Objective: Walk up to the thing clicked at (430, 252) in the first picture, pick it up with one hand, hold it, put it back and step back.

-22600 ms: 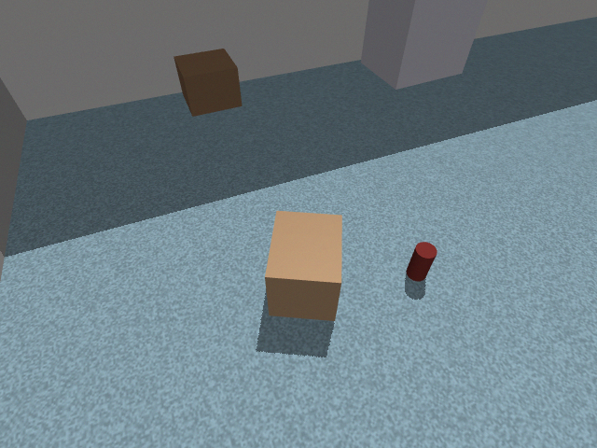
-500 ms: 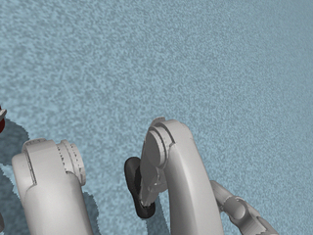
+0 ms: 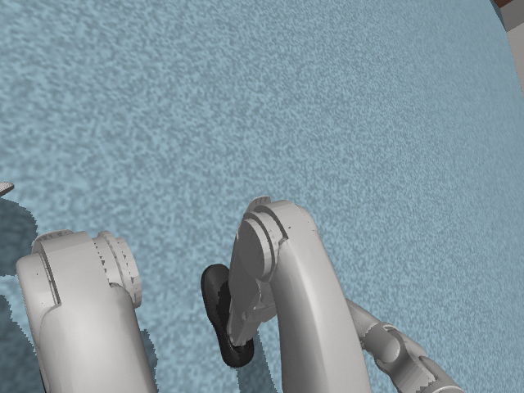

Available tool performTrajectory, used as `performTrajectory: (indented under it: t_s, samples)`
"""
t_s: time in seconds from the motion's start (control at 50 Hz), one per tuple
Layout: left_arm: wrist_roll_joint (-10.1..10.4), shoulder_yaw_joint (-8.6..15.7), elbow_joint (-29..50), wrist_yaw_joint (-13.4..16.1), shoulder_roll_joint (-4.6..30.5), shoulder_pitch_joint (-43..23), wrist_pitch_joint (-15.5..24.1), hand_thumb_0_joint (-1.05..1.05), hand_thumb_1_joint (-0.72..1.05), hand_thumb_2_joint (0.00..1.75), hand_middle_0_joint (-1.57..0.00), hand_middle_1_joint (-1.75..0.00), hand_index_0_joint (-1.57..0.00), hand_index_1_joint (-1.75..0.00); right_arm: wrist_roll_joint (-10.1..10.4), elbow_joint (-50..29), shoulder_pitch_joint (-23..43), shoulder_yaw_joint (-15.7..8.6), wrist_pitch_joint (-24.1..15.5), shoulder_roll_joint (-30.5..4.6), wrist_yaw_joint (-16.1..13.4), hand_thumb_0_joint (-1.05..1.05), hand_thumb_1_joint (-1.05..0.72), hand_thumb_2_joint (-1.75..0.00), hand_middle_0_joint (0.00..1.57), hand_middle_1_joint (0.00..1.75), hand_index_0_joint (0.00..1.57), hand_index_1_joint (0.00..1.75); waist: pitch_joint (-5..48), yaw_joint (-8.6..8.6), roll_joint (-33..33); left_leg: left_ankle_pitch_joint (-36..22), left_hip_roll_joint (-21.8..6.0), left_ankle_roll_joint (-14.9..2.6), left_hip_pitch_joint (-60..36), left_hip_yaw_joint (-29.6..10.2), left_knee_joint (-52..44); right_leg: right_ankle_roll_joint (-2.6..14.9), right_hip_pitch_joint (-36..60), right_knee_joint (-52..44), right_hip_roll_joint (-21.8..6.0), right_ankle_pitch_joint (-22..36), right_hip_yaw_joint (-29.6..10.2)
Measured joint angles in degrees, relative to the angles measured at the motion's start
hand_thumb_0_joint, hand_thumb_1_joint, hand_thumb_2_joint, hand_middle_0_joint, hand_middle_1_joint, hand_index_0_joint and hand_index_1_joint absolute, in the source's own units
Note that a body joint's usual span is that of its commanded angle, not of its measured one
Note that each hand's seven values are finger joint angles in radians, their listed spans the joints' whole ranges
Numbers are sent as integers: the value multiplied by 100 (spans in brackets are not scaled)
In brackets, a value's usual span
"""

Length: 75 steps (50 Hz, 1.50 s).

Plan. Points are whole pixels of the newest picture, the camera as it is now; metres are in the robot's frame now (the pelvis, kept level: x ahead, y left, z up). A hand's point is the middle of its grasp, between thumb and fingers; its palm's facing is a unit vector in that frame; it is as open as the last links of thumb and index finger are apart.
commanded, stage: open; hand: left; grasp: from the side
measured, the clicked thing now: out of the picture +0.42 +0.28 -0.20
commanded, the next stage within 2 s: withdraw in 0.12 s
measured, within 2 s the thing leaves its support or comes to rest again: rests again in 0.78 s
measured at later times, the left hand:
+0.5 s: hand out of the picture +0.43 +0.32 -0.13, palm faces +0.43 -0.90 +0.01, open 17.5 cm
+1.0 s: hand out of the picture +0.37 +0.41 -0.02, palm faces +0.38 -0.86 -0.34, open 17.6 cm
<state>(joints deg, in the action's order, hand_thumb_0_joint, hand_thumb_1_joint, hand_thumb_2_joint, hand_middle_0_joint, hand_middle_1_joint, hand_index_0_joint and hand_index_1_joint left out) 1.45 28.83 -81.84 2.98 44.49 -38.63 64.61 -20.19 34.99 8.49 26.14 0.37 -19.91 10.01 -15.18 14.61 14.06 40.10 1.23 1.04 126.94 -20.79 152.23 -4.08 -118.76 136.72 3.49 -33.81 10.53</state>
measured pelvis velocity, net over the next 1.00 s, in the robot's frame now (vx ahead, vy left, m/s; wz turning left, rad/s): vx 0.01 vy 0.00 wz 0.10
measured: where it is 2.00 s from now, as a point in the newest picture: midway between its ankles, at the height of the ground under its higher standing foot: (167, 370)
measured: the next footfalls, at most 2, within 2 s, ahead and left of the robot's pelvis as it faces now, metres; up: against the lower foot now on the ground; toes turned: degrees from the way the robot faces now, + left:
none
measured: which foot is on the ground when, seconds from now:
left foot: down 0.00-1.00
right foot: down 0.00-1.00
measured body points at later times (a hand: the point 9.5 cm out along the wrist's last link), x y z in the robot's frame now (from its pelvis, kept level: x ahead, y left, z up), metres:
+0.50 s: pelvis +0.00 +0.00 +0.00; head +0.21 +0.19 +0.35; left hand +0.40 +0.36 -0.13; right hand +0.15 -0.25 -0.03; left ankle +0.08 +0.12 -0.25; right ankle +0.15 -0.14 -0.25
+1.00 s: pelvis +0.01 +0.00 +0.06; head +0.19 +0.12 +0.45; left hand +0.34 +0.45 +0.00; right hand +0.18 -0.24 -0.04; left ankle +0.08 +0.12 -0.25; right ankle +0.15 -0.14 -0.25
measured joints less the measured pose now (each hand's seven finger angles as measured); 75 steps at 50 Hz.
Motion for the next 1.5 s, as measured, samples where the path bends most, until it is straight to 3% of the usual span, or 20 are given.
performTrajectory:
  t_s: [0.24, 0.36, 0.46, 0.52, 0.58, 0.66, 0.72, 0.76, 0.86, 0.96, 1.04, 1.14, 1.3, 1.5]
  samples:
    - [129, 56, -22, -85, 41, 104, -33, -1, -59, 13, -27, -17, -26, -17, 49, -156, -70, 63, 65, -79, 22, 0, -92, -90, 21, 30, 21, 30, -10, 49, -45, 1, -53, -29, -5, -31, -20, 22, 0, -69, 42, 53, 34]
    - [156, 168, 82, -155, 39, 135, -32, -1, -60, 7, -14, -6, -12, -7, 47, -130, -80, 65, 65, -92, -3, 0, -91, -90, 21, 30, 21, 30, -46, 7, 19, -24, -61, -20, -22, -28, -26, -4, -2, -66, 49, 86, 26]
    - [72, 372, 639, -306, 26, 218, -277, -1, -56, 8, -8, -3, -7, -4, 92, -84, -192, -85, 121, -41, -42, 0, -90, -89, 21, 30, 21, 30, -6, -89, 25, -29, -62, 0, -25, -14, -45, 52, -14, -64, 35, 86, 22]
    - [124, 407, 1233, -459, -21, 334, -553, -1, -53, 8, -6, -2, -5, -3, 199, -55, -373, -248, 178, -2, -56, 0, -89, -89, 21, 30, 21, 30, 156, -177, -57, -15, -55, 9, -5, 35, -113, 88, -37, -86, -5, 44, -3]
    - [299, 274, 1577, -729, -71, 443, -884, -1, -52, 8, -5, -1, -4, -2, 390, 23, -570, -433, 224, 27, -104, 0, -89, -89, 21, 30, 21, 30, 440, -263, -242, -12, -42, -18, 61, 143, -227, 108, -83, -131, -70, -30, -64]
    - [568, 138, 1573, -1092, -92, 497, -1347, -1, -53, 7, -4, -1, -4, -1, 662, 69, -702, -600, 272, 34, -196, 0, -89, -89, 21, 30, 21, 30, 758, -348, -490, -22, -66, -109, 118, 332, -404, 93, -121, -224, -126, -102, -182]
    - [684, 167, 1499, -1266, -153, 437, -1575, -1, -53, 7, -3, -1, -3, -1, 794, 41, -743, -725, 251, 40, -243, 0, -88, -89, 21, 30, 21, 30, 900, -418, -599, -33, -94, -160, 140, 452, -509, 137, -152, -276, -148, -126, -256]
    - [273, 222, 1442, -1229, -114, 352, -1844, -1, -53, 7, -3, -1, -3, -1, 937, 65, -773, -938, 274, 132, -269, 0, -87, -89, 21, 30, 21, 30, 984, -469, -621, -44, -110, -172, 146, 533, -584, 176, -184, -300, -164, -133, -311]
    - [-396, 143, 1671, -1108, -114, 276, -2720, -1, -53, 8, -4, -2, -3, -3, 1215, 71, -905, -1362, 452, 317, -292, 0, -89, -90, 21, 30, 21, 30, 1279, -556, -733, -103, -103, -170, 172, 763, -866, 276, -275, -406, -258, -168, -467]
    - [-717, 146, 2234, -958, -168, 554, -3520, -1, -56, 6, -6, -4, -4, -4, 1473, 80, -1122, -1760, 630, 414, -349, 0, -90, -90, 21, 30, 21, 30, 1649, -651, -981, -119, -115, -169, 106, 998, -1223, 291, -308, -582, -337, -225, -641]
    - [-728, -62, 2840, -814, -392, 1009, -4168, -1, -58, 4, -5, -4, -5, -4, 1708, 106, -1331, -2114, 758, 438, -430, 0, -90, -90, 21, 30, 20, 30, 1987, -827, -1227, -128, -158, -190, -24, 1227, -1622, 252, -290, -831, -376, -253, -816]
    - [-650, -546, 3910, -618, -915, 1811, -5007, -1, -59, 2, -5, -4, -5, -4, 1992, 27, -1452, -2409, 870, 462, -582, 0, -90, -90, 21, 30, 20, 30, 2248, -1069, -1434, -148, -230, -183, -461, 1445, -2313, 138, -1, -1376, -399, -219, -971]
    - [-525, -1195, 5433, -223, -1694, 2993, -6024, -1, -57, 3, -6, -5, -6, -5, 2254, -363, -1419, -2527, 810, 577, -986, 1, -90, -90, 21, 30, 20, 30, 2393, -1226, -1425, -232, -315, -34, -1763, 1579, -3744, 139, 1122, -2618, -435, -130, -987]
    - [-324, -1725, 5808, 223, -2255, 3781, -6685, -1, -56, 4, -6, -5, -6, -5, 2303, -589, -1426, -2609, 379, 593, -1432, 1, -90, -90, 21, 30, 20, 30, 2570, -1238, -1457, -360, -371, 109, -3806, 1631, -5512, 301, 3082, -4219, -470, -88, -890]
